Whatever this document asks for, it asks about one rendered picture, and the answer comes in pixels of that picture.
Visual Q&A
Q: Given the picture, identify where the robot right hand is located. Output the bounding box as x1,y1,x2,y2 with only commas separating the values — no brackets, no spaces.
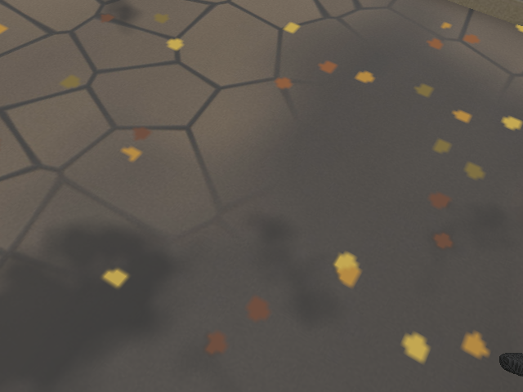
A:
499,353,523,376

